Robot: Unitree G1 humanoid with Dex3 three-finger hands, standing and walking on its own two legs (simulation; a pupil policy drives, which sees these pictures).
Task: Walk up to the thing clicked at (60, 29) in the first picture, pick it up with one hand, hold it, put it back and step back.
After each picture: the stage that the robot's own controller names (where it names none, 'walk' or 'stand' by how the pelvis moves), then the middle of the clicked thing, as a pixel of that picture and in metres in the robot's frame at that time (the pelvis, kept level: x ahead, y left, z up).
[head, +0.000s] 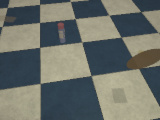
stand; (61, 33) +1.46 +0.26 -0.65
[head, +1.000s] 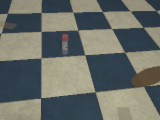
walk; (65, 44) +1.34 +0.15 -0.64
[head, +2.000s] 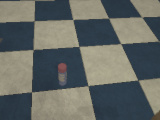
walk; (62, 74) +0.79 +0.14 -0.64
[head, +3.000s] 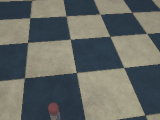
walk; (54, 114) +0.48 +0.19 -0.64
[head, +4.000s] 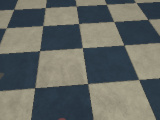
stand; out of the picture +0.39 +0.16 -0.64
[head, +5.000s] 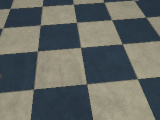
stand; out of the picture +0.36 +0.16 -0.66
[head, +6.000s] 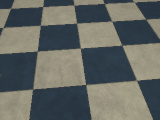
stand; out of the picture +0.37 +0.16 -0.66
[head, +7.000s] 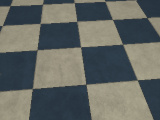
stand; out of the picture +0.35 +0.16 -0.66
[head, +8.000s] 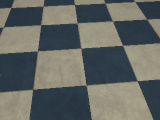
go down; out of the picture +0.36 +0.16 -0.66
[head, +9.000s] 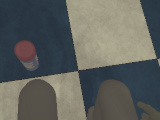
go down; (28, 58) +0.43 +0.21 -0.28
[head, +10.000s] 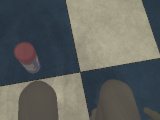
approach; (29, 60) +0.43 +0.21 -0.26
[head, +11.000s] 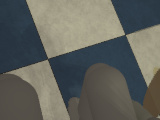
close in; out of the picture +0.42 +0.26 -0.16
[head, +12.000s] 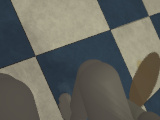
close; out of the picture +0.43 +0.27 -0.15
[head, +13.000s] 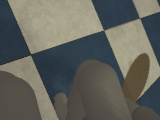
lift; out of the picture +0.41 +0.27 -0.16
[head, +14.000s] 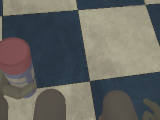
lift; (21, 74) +0.33 +0.20 +0.00
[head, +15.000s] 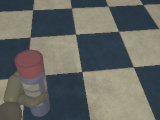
hold; (35, 87) +0.31 +0.17 +0.04
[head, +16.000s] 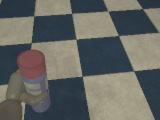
hold; (37, 85) +0.32 +0.17 +0.04
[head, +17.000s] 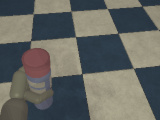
hold; (40, 83) +0.32 +0.15 +0.05
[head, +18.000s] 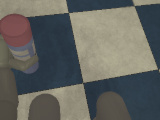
crouch; (23, 50) +0.43 +0.19 -0.03
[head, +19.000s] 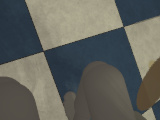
lower; out of the picture +0.43 +0.27 -0.17
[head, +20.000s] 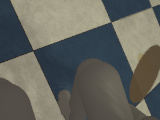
lower; out of the picture +0.44 +0.29 -0.16
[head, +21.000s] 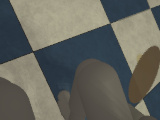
lower; out of the picture +0.43 +0.29 -0.16
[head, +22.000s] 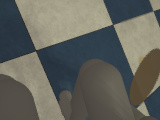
lower; out of the picture +0.43 +0.30 -0.16
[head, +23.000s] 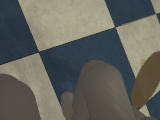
rest; out of the picture +0.43 +0.28 -0.15
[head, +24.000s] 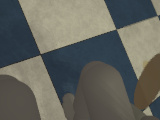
open; out of the picture +0.42 +0.27 -0.16
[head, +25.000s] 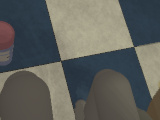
stand; (1, 47) +0.42 +0.25 -0.19
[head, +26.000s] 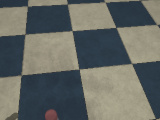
stand; out of the picture +0.37 +0.17 -0.56
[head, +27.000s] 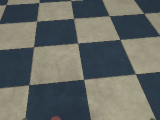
stand; out of the picture +0.38 +0.18 -0.60
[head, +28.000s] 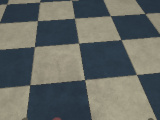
stand; out of the picture +0.37 +0.17 -0.60
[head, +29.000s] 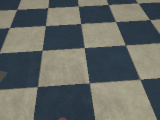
stand; out of the picture +0.40 +0.17 -0.65
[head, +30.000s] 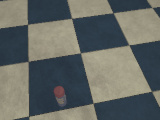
walk; (60, 97) +0.49 +0.18 -0.62
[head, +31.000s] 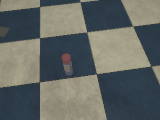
walk; (67, 65) +0.75 +0.16 -0.63
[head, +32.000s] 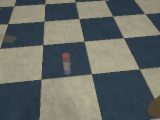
stand; (66, 64) +0.99 +0.19 -0.64
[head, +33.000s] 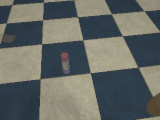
stand; (65, 63) +0.98 +0.19 -0.66
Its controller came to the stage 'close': yes
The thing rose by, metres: 0.69
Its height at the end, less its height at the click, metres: +0.00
